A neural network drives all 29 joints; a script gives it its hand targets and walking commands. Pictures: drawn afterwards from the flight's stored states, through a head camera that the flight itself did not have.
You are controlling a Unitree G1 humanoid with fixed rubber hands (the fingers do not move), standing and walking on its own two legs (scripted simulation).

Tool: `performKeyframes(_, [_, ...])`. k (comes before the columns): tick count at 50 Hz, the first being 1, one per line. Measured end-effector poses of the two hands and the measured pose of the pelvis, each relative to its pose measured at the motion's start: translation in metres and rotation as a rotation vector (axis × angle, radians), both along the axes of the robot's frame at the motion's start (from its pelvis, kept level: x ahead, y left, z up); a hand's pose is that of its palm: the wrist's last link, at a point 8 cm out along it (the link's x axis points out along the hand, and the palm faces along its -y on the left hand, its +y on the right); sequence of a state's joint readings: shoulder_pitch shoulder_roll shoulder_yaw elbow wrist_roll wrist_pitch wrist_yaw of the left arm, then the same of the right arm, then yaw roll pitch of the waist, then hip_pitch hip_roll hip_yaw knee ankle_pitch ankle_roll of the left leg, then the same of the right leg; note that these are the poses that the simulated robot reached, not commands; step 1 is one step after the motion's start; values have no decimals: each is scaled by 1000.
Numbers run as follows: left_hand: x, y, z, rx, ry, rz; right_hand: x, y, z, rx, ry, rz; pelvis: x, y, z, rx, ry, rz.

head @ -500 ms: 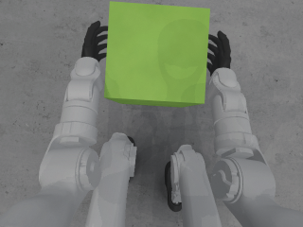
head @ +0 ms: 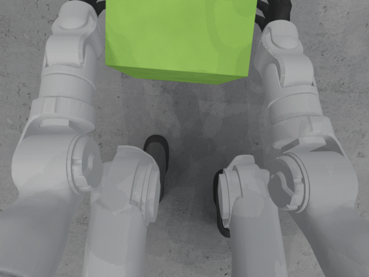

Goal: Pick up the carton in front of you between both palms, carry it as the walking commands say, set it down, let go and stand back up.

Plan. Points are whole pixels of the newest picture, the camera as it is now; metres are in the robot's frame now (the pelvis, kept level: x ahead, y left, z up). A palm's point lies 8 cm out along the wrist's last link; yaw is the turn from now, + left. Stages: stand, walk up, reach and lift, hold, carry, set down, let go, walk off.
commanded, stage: set down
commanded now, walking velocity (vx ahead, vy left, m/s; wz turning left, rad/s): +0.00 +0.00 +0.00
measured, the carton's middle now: (180, 24) +0.54 +0.09 -0.24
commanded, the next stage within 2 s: none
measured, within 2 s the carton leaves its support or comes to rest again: rests again in 0.50 s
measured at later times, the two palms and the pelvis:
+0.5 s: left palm (91, 15) +0.52 +0.24 -0.18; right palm (270, 32) +0.53 -0.06 -0.18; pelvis -0.01 +0.00 -0.02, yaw +0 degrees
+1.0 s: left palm (90, 17) +0.51 +0.25 -0.18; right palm (270, 31) +0.54 -0.07 -0.19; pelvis -0.01 +0.00 -0.02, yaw +0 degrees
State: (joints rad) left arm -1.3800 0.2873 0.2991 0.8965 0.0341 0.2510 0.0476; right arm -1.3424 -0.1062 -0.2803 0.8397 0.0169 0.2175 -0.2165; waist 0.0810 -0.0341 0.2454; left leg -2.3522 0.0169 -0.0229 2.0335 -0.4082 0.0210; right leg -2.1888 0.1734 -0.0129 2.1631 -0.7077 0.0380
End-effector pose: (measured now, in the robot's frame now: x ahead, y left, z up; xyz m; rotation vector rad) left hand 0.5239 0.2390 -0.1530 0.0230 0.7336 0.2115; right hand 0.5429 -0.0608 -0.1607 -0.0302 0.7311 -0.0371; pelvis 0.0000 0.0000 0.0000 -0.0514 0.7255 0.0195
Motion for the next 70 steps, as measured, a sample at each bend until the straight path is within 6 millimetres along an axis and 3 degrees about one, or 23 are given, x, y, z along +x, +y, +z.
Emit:
performKeyframes(19, [-7, -3, -20, -10, 41, -23, -10, -6, -21, -6, 38, 39, -7, -6, -14, 17, -59, -18])
performKeyframes(51, [-10, 7, -33, -52, 26, -38, -7, -7, -27, 29, -1, 127, -14, -5, -24, 25, -156, -13])
performKeyframes(54, [-16, 8, -43, -45, 42, -18, -7, -12, -33, -12, 3, 140, -15, -5, -23, 29, -168, -10])
performKeyframes(60, [-25, 25, -61, 0, 59, 65, -4, -45, -46, -63, 22, 78, -13, -3, -21, 31, -165, -12])
performKeyframes(64, [-18, 36, -56, 10, 20, 81, 2, -54, -43, -63, 1, 67, -11, -1, -21, 27, -150, -21])
performKeyframes(70, [-2, 38, -30, 4, -50, 64, 11, -46, -20, -51, -60, 60, -10, 1, -20, 22, -127, -14])
